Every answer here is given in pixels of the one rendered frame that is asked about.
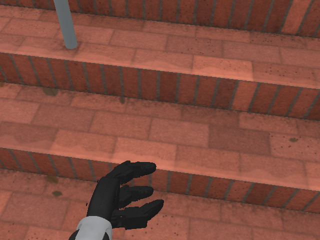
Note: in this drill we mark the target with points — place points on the left robot forearm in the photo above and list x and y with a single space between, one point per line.
93 228

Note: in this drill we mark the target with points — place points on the robot left hand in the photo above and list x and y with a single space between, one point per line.
108 197

